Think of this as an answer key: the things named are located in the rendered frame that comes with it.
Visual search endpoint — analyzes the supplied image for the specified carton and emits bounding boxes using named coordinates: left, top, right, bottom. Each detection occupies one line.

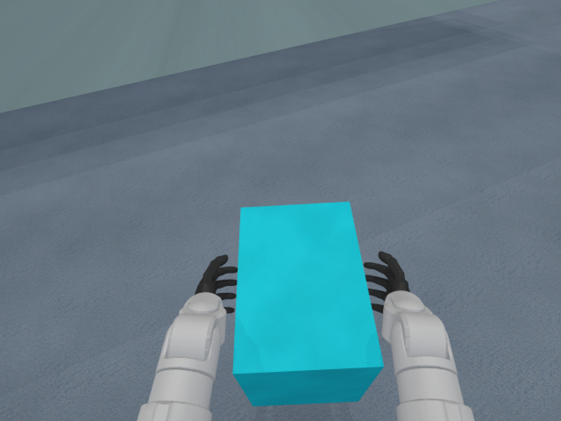
left=233, top=202, right=384, bottom=406

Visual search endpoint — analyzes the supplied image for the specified robot left forearm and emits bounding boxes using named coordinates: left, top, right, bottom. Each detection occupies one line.
left=137, top=292, right=226, bottom=421

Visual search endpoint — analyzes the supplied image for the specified robot left hand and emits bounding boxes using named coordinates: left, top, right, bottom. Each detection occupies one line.
left=195, top=254, right=238, bottom=313

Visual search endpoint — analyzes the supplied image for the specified robot right hand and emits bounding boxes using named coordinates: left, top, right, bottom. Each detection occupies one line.
left=364, top=252, right=410, bottom=314

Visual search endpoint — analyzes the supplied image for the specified robot right forearm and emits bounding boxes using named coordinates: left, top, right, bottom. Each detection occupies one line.
left=381, top=290, right=475, bottom=421

